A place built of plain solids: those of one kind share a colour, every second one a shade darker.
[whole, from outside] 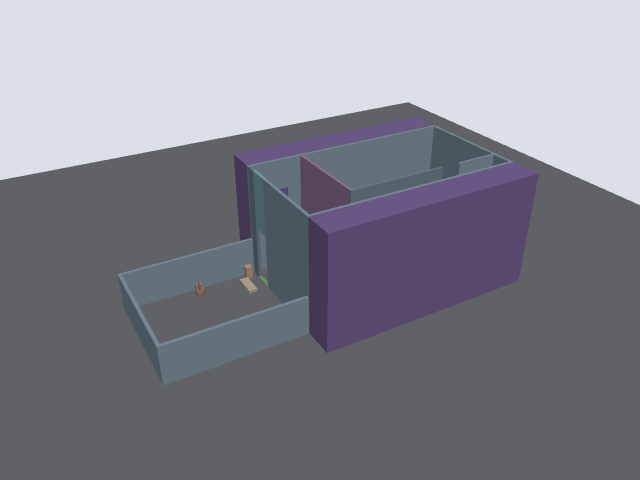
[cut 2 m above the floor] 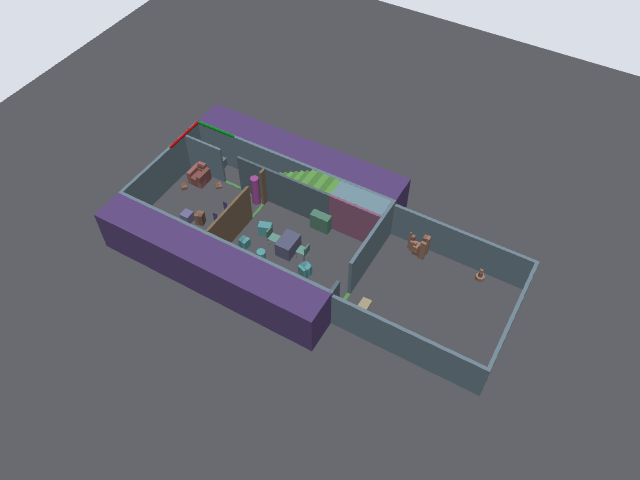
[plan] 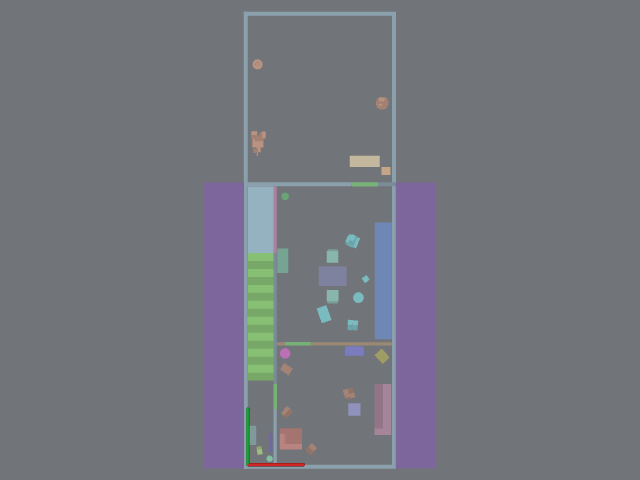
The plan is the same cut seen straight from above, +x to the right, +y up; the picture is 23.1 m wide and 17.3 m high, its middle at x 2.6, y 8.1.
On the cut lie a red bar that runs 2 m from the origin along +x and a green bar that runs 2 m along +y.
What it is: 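A terraced town house, two up and two down, 5.2 m between the party walls, 10.0 m deep; a hall 0.92 m wide; a stair of 17 risers of 166 mm on goings of 287 mm, 0.92 m wide, straight between the party wall and the hall's partition, arriving straight on the upper floor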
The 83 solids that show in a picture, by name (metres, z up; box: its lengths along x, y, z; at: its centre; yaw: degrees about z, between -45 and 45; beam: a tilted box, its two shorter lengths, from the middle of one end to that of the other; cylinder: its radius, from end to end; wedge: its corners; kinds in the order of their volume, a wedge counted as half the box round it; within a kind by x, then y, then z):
{
 "neighbour_1": {"box": [1.46, 10.31, 5.46], "at": [-0.87, 5.02, 2.68]},
 "neighbour_2": {"box": [1.46, 10.31, 5.46], "at": [6.06, 5.02, 2.68]},
 "wall_1": {"box": [0.15, 10.33, 5.46], "at": [-0.07, 5.02, 2.68]},
 "wall_2": {"box": [0.15, 6.3, 1.85], "at": [-0.07, 13.18, 0.88]},
 "wall_3": {"box": [0.12, 2.0, 5.46], "at": [0.98, 1.0, 2.68]},
 "wall_4": {"box": [0.12, 4.71, 5.46], "at": [0.98, 5.28, 2.68]},
 "wall_5": {"box": [3.89, 0.15, 5.46], "at": [1.79, 10.11, 2.68]},
 "wall_6": {"box": [5.49, 0.15, 5.46], "at": [2.59, -0.07, 2.68]},
 "wall_7": {"box": [5.49, 0.15, 1.85], "at": [2.59, 16.26, 0.88]},
 "wall_8": {"box": [0.65, 0.15, 5.46], "at": [5.01, 10.11, 2.68]},
 "wall_9": {"box": [0.15, 10.33, 5.46], "at": [5.26, 5.02, 2.68]},
 "wall_10": {"box": [0.15, 6.3, 1.85], "at": [5.26, 13.18, 0.88]},
 "under_landing_1": {"box": [0.92, 2.4, 2.86], "at": [0.46, 8.83, 1.38]},
 "tread_1": {"box": [0.92, 0.29, 0.22], "at": [0.46, 3.18, 0.06]},
 "tread_2": {"box": [0.92, 0.29, 0.38], "at": [0.46, 3.46, 0.14]},
 "tread_3": {"box": [0.92, 0.29, 0.55], "at": [0.46, 3.75, 0.22]},
 "tread_4": {"box": [0.92, 0.29, 0.71], "at": [0.46, 4.04, 0.31]},
 "tread_5": {"box": [0.92, 0.29, 0.88], "at": [0.46, 4.33, 0.39]},
 "tread_6": {"box": [0.92, 0.29, 1.04], "at": [0.46, 4.61, 0.47]},
 "tread_7": {"box": [0.92, 0.29, 1.21], "at": [0.46, 4.9, 0.55]},
 "tread_8": {"box": [0.92, 0.29, 1.37], "at": [0.46, 5.19, 0.64]},
 "tread_9": {"box": [0.92, 0.29, 1.54], "at": [0.46, 5.48, 0.72]},
 "tread_10": {"box": [0.92, 0.29, 1.71], "at": [0.46, 5.76, 0.8]},
 "tread_11": {"box": [0.92, 0.29, 1.87], "at": [0.46, 6.05, 0.89]},
 "tread_12": {"box": [0.92, 0.29, 2.04], "at": [0.46, 6.34, 0.97]},
 "tread_13": {"box": [0.92, 0.29, 2.2], "at": [0.46, 6.63, 1.05]},
 "tread_14": {"box": [0.92, 0.29, 2.37], "at": [0.46, 6.91, 1.13]},
 "tread_15": {"box": [0.92, 0.29, 2.53], "at": [0.46, 7.2, 1.22]},
 "tread_16": {"box": [0.92, 0.29, 2.7], "at": [0.46, 7.49, 1.3]},
 "bedroom_front_wall_1": {"box": [4.2, 0.12, 2.7], "at": [3.09, 7.57, 4.06]},
 "kitchen_wall_1": {"box": [0.3, 0.12, 2.76], "at": [1.19, 4.36, 1.33]},
 "kitchen_wall_2": {"box": [2.92, 0.12, 2.76], "at": [3.73, 4.36, 1.33]},
 "partition_low_beyond_1": {"box": [0.12, 2.4, 2.76], "at": [0.98, 8.83, 1.33]},
 "slotfit_chair_1": {"box": [0.17, 0.38, 0.92], "at": [1.23, 0.93, 0.41]},
 "slotfit_chair_2": {"box": [0.4, 0.2, 0.72], "at": [1.35, 0.64, 0.31]},
 "slotfit_chair_3": {"box": [0.4, 0.22, 0.72], "at": [1.35, 1.21, 0.31]},
 "slotfit_chair_4": {"box": [0.81, 0.77, 0.36], "at": [1.55, 0.93, 0.13]},
 "slotfit_chair_5": {"box": [0.61, 0.38, 0.5], "at": [1.65, 0.93, 0.2]},
 "slotfit_chair_6": {"box": [0.41, 0.2, 0.72], "at": [1.75, 0.64, 0.31]},
 "slotfit_chair_7": {"box": [0.41, 0.22, 0.72], "at": [1.75, 1.21, 0.31]},
 "slotfit_sofa_1": {"box": [0.31, 0.24, 0.5], "at": [4.71, 1.19, 0.2]},
 "slotfit_sofa_2": {"box": [0.31, 0.23, 0.5], "at": [4.71, 1.42, 0.2]},
 "slotfit_sofa_3": {"box": [0.31, 0.45, 0.5], "at": [4.71, 1.76, 0.2]},
 "slotfit_sofa_4": {"box": [0.31, 0.47, 0.5], "at": [4.71, 2.22, 0.2]},
 "slotfit_sofa_5": {"box": [0.31, 0.45, 0.5], "at": [4.71, 2.69, 0.2]},
 "slotfit_sofa_6": {"box": [0.3, 0.46, 0.5], "at": [5.02, 1.3, 0.2]},
 "slotfit_sofa_7": {"box": [0.3, 0.45, 0.5], "at": [5.02, 1.76, 0.2]},
 "slotfit_sofa_8": {"box": [0.3, 0.47, 0.5], "at": [5.02, 2.22, 0.2]},
 "slotfit_sofa_9": {"box": [0.3, 0.45, 0.5], "at": [5.02, 2.69, 0.2]},
 "kitchen_table_1": {"box": [1.01, 0.71, 0.79], "at": [3.05, 6.79, 0.34]},
 "back_wall_over_door_1": {"box": [0.97, 0.15, 2.74], "at": [4.21, 10.11, 4.04]},
 "slotfit_storage_1": {"box": [0.68, 0.34, 1.43], "at": [3.84, 4.1, 0.66]},
 "slotfit_kitchen_wall_table_1": {"box": [0.4, 0.89, 0.9], "at": [1.25, 7.35, 0.4]},
 "clutter_kitchen_1": {"box": [0.37, 0.57, 0.64], "at": [2.75, 5.42, 0.27], "yaw": 19.4},
 "clutter_kitchen_2": {"box": [0.19, 0.17, 0.49], "at": [3.88, 5.11, 0.2], "yaw": -2.4},
 "clutter_kitchen_3": {"box": [0.11, 0.2, 0.59], "at": [3.96, 8.09, 0.24], "yaw": -21.8},
 "clutter_kitchen_4": {"cylinder": 0.19, "from": [3.99, 6.02, -0.05], "to": [3.99, 6.02, 0.44]},
 "own_plant_yard_1": {"box": [0.23, 0.14, 1.07], "at": [0.23, 11.95, 0.49]},
 "own_plant_yard_2": {"cylinder": 0.18, "from": [0.35, 14.43, -0.05], "to": [0.35, 14.43, 0.18]},
 "own_plant_yard_3": {"box": [0.38, 0.33, 0.5], "at": [0.36, 11.6, 0.2]},
 "own_plant_yard_4": {"box": [0.15, 0.28, 0.65], "at": [0.39, 11.4, 0.28]},
 "own_plant_yard_5": {"box": [0.12, 0.23, 1.07], "at": [0.58, 11.9, 0.49]},
 "own_plant_yard_6": {"cylinder": 0.21, "from": [4.84, 13.03, -0.05], "to": [4.84, 13.03, 0.2]},
 "own_floor_lamp_1": {"cylinder": 0.19, "from": [1.34, 4.01, -0.05], "to": [1.34, 4.01, 1.51]},
 "slotfit_low_table_1": {"box": [0.45, 0.45, 0.53], "at": [3.84, 1.99, 0.22]},
 "shoe_rack_1": {"box": [0.3, 0.7, 0.5], "at": [0.15, 1.06, 0.2]},
 "kitchen_run_worktop_1": {"box": [0.62, 4.21, 0.04], "at": [4.88, 6.63, 0.88]},
 "yard_step_1": {"box": [1.09, 0.41, 0.2], "at": [4.21, 10.93, 0.05]},
 "clutter_front_1": {"box": [0.38, 0.29, 0.28], "at": [1.39, 3.45, 0.09], "yaw": -32.8},
 "clutter_front_2": {"box": [0.17, 0.2, 0.65], "at": [3.71, 2.67, 0.27], "yaw": 17.6},
 "clutter_front_3": {"box": [0.17, 0.17, 0.65], "at": [3.77, 2.5, 0.27], "yaw": 17.6},
 "bedstead_upper_1": {"box": [0.05, 1.0, 1.27], "at": [5.12, 8.83, 3.4]},
 "radiator_1": {"box": [0.14, 0.7, 0.6], "at": [0.82, 0.8, 0.42]},
 "own_bin_1": {"box": [0.32, 0.29, 0.62], "at": [4.98, 10.58, 0.26]},
 "box_cardboard_1": {"box": [0.35, 0.43, 0.32], "at": [4.84, 3.91, 0.11], "yaw": 42.1},
 "side_chair_1": {"box": [0.38, 0.08, 0.38], "at": [3.05, 5.85, 0.65]},
 "side_chair_2": {"box": [0.42, 0.42, 0.04], "at": [3.05, 6.09, 0.43]},
 "side_chair_3": {"box": [0.42, 0.42, 0.04], "at": [3.05, 7.49, 0.43]},
 "side_chair_4": {"box": [0.38, 0.08, 0.38], "at": [3.05, 7.73, 0.65]},
 "threshold_1": {"box": [0.13, 0.92, 0.07], "at": [0.98, 2.46, -0.01]},
 "threshold_2": {"box": [0.93, 0.13, 0.07], "at": [1.81, 4.36, -0.01]},
 "threshold_3": {"box": [0.95, 0.16, 0.08], "at": [4.21, 10.11, -0.01]},
 "own_bin_waste_kitchen_1": {"cylinder": 0.14, "from": [1.34, 9.67, -0.05], "to": [1.34, 9.67, 0.26]}
}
